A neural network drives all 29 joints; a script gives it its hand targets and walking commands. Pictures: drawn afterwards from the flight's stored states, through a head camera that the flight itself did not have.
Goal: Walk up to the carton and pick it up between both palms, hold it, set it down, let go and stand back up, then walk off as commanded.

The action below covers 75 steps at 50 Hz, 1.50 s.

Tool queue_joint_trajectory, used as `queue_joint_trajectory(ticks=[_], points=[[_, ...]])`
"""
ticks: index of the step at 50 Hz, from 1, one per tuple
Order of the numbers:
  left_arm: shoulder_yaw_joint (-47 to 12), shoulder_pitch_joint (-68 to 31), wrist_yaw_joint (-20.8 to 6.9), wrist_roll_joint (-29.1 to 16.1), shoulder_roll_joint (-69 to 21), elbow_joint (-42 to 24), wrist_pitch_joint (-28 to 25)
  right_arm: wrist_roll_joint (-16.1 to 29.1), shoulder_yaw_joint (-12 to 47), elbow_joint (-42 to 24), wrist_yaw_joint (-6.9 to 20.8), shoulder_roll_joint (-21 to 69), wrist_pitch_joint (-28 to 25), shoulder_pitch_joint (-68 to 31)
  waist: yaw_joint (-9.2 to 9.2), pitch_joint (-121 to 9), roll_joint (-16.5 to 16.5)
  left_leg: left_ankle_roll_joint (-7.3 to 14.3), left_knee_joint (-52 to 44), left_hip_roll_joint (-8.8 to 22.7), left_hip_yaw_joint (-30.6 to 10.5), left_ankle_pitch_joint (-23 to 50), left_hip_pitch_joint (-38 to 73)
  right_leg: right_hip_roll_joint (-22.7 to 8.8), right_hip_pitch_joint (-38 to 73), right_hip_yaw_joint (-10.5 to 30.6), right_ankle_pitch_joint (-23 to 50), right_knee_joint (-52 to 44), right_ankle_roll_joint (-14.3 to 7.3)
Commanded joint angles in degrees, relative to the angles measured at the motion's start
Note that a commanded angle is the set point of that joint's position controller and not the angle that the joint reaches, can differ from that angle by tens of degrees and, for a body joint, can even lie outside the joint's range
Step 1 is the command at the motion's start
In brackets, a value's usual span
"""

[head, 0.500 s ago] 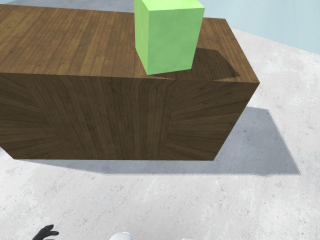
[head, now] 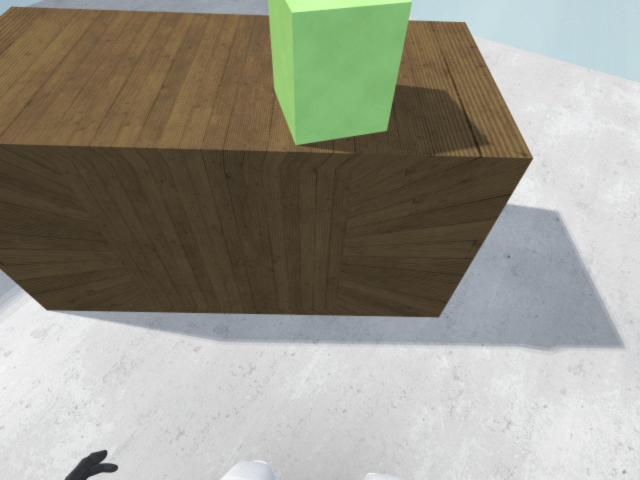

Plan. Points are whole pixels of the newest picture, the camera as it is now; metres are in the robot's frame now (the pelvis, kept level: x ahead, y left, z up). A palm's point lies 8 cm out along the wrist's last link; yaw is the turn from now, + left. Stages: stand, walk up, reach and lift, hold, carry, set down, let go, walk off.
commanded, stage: walk up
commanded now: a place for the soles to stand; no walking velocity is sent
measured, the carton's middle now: (330, 53) +0.85 +0.02 +0.09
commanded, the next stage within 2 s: none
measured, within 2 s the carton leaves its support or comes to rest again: neither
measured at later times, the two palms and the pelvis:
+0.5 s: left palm out of the picture +0.13 +0.32 -0.11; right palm out of the picture +0.08 -0.31 -0.09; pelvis +0.02 +0.01 +0.00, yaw +0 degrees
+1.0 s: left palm out of the picture +0.11 +0.29 -0.11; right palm out of the picture +0.07 -0.34 -0.09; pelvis +0.01 -0.01 +0.00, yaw +1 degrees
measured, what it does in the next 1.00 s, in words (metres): stands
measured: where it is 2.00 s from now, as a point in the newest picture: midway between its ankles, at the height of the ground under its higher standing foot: outside the picture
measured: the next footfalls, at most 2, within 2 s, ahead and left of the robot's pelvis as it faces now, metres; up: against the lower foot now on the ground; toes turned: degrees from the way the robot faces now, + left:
left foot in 1.56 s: +0.05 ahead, +0.04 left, +0.00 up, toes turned -2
right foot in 1.88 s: +0.01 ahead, -0.21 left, +0.00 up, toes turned -3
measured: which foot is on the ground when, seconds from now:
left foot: down 0.00-1.00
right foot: down 0.00-1.00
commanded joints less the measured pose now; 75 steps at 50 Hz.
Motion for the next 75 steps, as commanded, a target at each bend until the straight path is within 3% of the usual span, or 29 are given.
queue_joint_trajectory(ticks=[1, 3, 4, 5, 7, 11, 14, 16, 19, 22, 25, 30, 32, 33, 37, 41, 42, 43, 44, 45, 48, 55, 57, 59, 63, 65, 66, 72, 75], points=[[5.7, -4.69, -0.34, 0.67, 13.68, -5.11, -1.7, -1.07, -2.85, -0.83, -1.03, -11.33, -2.19, 4.89, -3.21, -6.65, -6.59, 1.04, -17.02, 2.33, 2.58, 12.12, 5.95, -12.17, 4.52, 11.78, 19.66, -13.99, -6.38], [4.76, -4.44, -0.2, -0.17, 9.93, -5.33, -1.33, -1.85, -3.79, -0.78, -1.44, -16.02, -3.39, 4.19, -2.36, -10.4, 2.69, 6.42, -18.64, 10.39, -16.17, 30.79, 11.95, -3.39, -1.04, 4.03, 23.52, 2.12, -0.45], [4.87, -5.39, -0.18, -0.15, 9.52, -4.9, -0.95, -1.74, -4.08, -1.89, -1.46, -17.95, -3.26, 4.84, -2.06, -8.84, 4.61, 9.04, -20.38, 14.73, -24.88, 30.66, 12.24, -0.77, -5.26, 3.05, 6.31, 4.6, 0.49], [4.97, -4.17, -0.06, 0.03, 10.74, -4.48, -0.74, -0.97, -4.24, -1.89, -1.4, -19.75, -3.14, 2.54, -2.69, -10.04, 9.91, 14.13, -21.18, 18.73, -28.89, 30.08, 11.19, -0.03, -5.03, 4.4, -6.93, 3.54, 0.56], [6.04, -4.17, -0.31, 0.55, 11.93, -4.98, -0.85, -1.36, -3.85, -2.17, -1.45, -18.43, -3.01, 1.1, -1.49, -6.59, 7.21, 14.87, -20.52, 18.51, -29.86, 30.36, 10.57, -0.49, -6.76, 6.13, -12.75, 3.17, -0.92], [6.43, 1.48, -0.08, 1.35, 14.46, -2.73, -2.7, -0.33, -1.87, -4.6, -1.31, -12.68, -2.74, -5.21, 1.89, -10.57, 0.52, 3.36, -5.65, 5.43, -8.95, 31.3, -4.9, -8.81, 15.33, 14.0, 20.81, -15.33, -5.98], [5.55, 0.84, -0.09, 1.29, 15.26, -2.6, -3.08, 0.28, -1.81, -3.64, -1.02, -10.87, -1.83, -3.6, 0.01, -8.55, -4.99, 0.24, 2.15, 0.57, 3.53, -7.32, -6.13, -19.16, 12.35, 21.99, 23.29, -20.37, -14.03], [6.33, -1.87, 0.14, 1.08, 15.27, -3.49, -2.88, -0.63, -1.73, -3.34, -0.69, -10.87, -2.32, 0.73, -1.72, -8.18, -4.86, 1.41, -4.02, 2.11, 2.65, -3.92, -4.0, -17.6, 11.45, 16.93, 25.25, -17.16, -12.49], [5.6, -5.3, 0.06, -0.03, 12.56, -4.91, -2.22, -0.82, -3.1, -1.16, -0.81, -14.58, -3.82, 3.17, -2.72, -12.25, 0.58, 4.87, -14.21, 7.81, -7.86, 35.15, 8.5, -6.16, 5.92, 4.05, 31.01, -2.87, -2.6], [5.18, -6.99, -0.01, 0.01, 10.44, -5.65, -1.47, -1.26, -3.49, -1.9, -1.34, -17.13, -3.81, 3.7, -2.76, -10.8, 6.35, 14.12, -16.48, 17.18, -26.47, 41.6, 10.79, -0.94, -3.59, 4.24, 4.66, 4.86, 0.08], [5.83, -6.97, -0.6, 1.29, 11.62, -6.07, -1.14, -1.08, -4.0, -2.65, -1.73, -17.98, -3.41, 4.53, -3.61, -6.39, 7.54, 14.48, -18.59, 19.36, -28.08, 37.25, 14.07, -0.42, -11.44, 4.26, -12.38, 2.86, -1.29], [6.97, 0.3, -1.21, 1.95, 13.66, -4.57, -1.85, -0.69, -3.83, -4.75, -1.39, -17.47, -3.06, -0.45, 0.16, -7.84, 7.29, 9.57, -14.91, 13.45, -20.31, 25.17, 2.13, -1.76, 2.85, 6.19, 3.25, -6.13, -3.05], [7.84, 2.84, -0.9, 2.17, 16.42, -3.62, -2.5, -0.19, -2.87, -5.03, -1.52, -13.39, -2.79, -4.3, 3.02, -9.0, -4.72, 2.0, 0.37, 1.98, -3.59, 18.21, -8.74, -8.52, 14.29, 18.34, 6.63, -19.04, -7.66], [7.7, 5.15, -0.91, 2.07, 16.22, -3.45, -2.8, 0.06, -1.74, -5.37, -1.51, -10.99, -2.35, -4.23, 3.89, -6.37, -6.96, 0.28, 7.96, -3.07, 2.5, -1.52, -15.19, -17.3, 16.2, 28.14, 9.06, -26.17, -11.09], [6.43, 1.05, -0.86, 1.78, 14.49, -4.82, -2.18, -0.2, -2.28, -3.5, -1.42, -11.97, -2.58, -0.06, 0.55, -6.1, -4.89, 0.26, 5.52, 1.94, 3.27, -10.34, -10.72, -18.25, 13.99, 21.99, 19.14, -22.7, -14.08], [5.83, -4.2, -0.88, 1.12, 13.45, -6.12, -1.54, -0.27, -2.75, -1.2, -1.33, -11.45, -3.93, 7.69, -3.74, -7.73, -5.33, 1.11, -16.36, 1.57, 5.92, 7.24, 3.17, -10.77, 9.11, 10.57, 31.62, -10.95, -9.43], [5.4, -7.47, -0.89, 1.37, 13.05, -7.03, -0.85, -0.23, -3.69, 0.78, -2.13, -12.33, -4.09, 11.95, -6.17, -8.65, -7.65, 2.25, -19.47, 3.24, 1.46, 15.01, 12.19, -9.15, 1.88, 9.86, 33.77, -6.04, -7.28], [5.14, -9.23, -1.11, 0.79, 10.33, -8.35, -0.74, -1.62, -4.84, 1.15, -2.77, -17.6, -4.55, 14.26, -6.39, -9.29, 0.71, 5.36, -23.73, 10.2, -13.48, 22.57, 16.1, -3.12, -4.98, 4.27, 28.5, 7.02, -2.89], [5.33, -7.45, -0.82, 0.19, 8.91, -8.67, -0.35, -1.74, -4.66, -0.44, -3.25, -18.73, -4.49, 10.27, -3.64, -8.45, 6.97, 10.01, -24.73, 18.36, -28.05, 34.27, 17.66, -0.27, -11.95, 2.8, 3.33, 11.14, 0.23], [5.75, -5.12, -0.86, 1.11, 9.76, -7.91, 0.45, -1.45, -5.02, -1.46, -3.32, -19.03, -4.27, 7.56, -1.91, -8.56, 5.55, 13.2, -23.33, 22.67, -31.3, 38.63, 18.17, -0.35, -13.61, 5.25, -10.41, 12.24, 0.69], [7.35, -6.63, -1.39, 1.65, 12.95, -7.16, 1.42, -1.06, -4.58, -2.03, -3.27, -17.83, -3.72, 4.73, -3.01, -3.24, 4.9, 16.34, -23.12, 22.72, -26.59, 30.31, 9.48, -2.06, -13.61, 6.27, -11.59, 15.66, -0.64], [7.58, 1.54, -1.12, 1.71, 12.23, -3.55, -0.31, -0.84, -3.47, -5.1, -2.57, -16.91, -2.59, -3.34, 2.2, -7.08, 7.78, 8.2, -11.51, 14.86, -14.06, 34.78, -2.32, -2.59, 8.31, 4.17, 6.23, -9.24, -1.04], [8.17, 6.02, -0.33, 1.92, 19.0, -1.5, -1.82, 0.5, -1.56, -6.64, -2.41, -9.46, -1.82, -5.56, 4.73, -4.94, -13.65, -0.66, 9.86, -3.4, -0.48, 1.37, -15.83, -16.74, 15.4, 25.73, 13.68, -27.84, -5.0], [8.09, 2.3, -0.38, 1.54, 16.38, -2.59, -1.85, 0.39, -2.45, -3.29, -2.8, -12.83, -0.74, -3.74, 3.01, -8.98, -4.86, -0.2, 12.57, -0.7, -1.53, -9.17, -14.19, -21.19, 16.05, 27.02, 17.43, -25.62, -7.13], [7.29, 0.06, -0.3, 2.2, 13.72, -4.77, -0.86, 0.46, -2.61, -1.16, -2.58, -13.13, -0.52, 0.46, 1.66, -5.66, -9.42, 0.34, 13.26, -0.72, 1.08, -3.34, -15.99, -12.19, 18.59, 15.05, 33.53, -21.73, -1.18], [7.49, 0.27, -0.15, 2.12, 13.95, -5.88, -0.28, 0.12, -2.64, -1.83, -3.2, -11.79, -0.17, 2.42, 1.66, -3.9, -7.91, 0.42, 13.73, -0.98, 1.5, -5.2, -14.9, -14.15, 15.17, 15.62, 36.32, -21.1, -3.62], [7.06, -0.9, -0.1, 2.54, 14.49, -6.47, -0.12, 0.51, -2.93, -1.65, -3.38, -12.79, -0.25, 3.88, 0.94, -6.29, -10.29, -0.28, 11.53, -0.42, 2.72, -6.62, -13.6, -13.6, 15.02, 15.6, 33.08, -19.26, -7.32], [7.77, 1.03, -0.02, 2.25, 14.93, -6.0, 0.25, 0.27, -3.21, -1.75, -3.02, -12.68, -0.08, 2.2, 2.02, -4.69, -7.94, 0.37, 4.21, 1.93, 4.44, -3.85, -9.83, -15.39, 11.93, 19.1, 24.39, -22.63, -4.34], [7.13, -5.81, -0.61, 2.79, 14.78, -7.92, 0.76, -0.43, -3.69, -0.43, -2.56, -13.04, -0.33, 7.03, -1.26, -6.44, -8.18, 1.57, -3.77, 3.65, 5.8, 0.2, 0.57, -15.58, 3.72, 17.9, 1.77, -23.04, -7.21]])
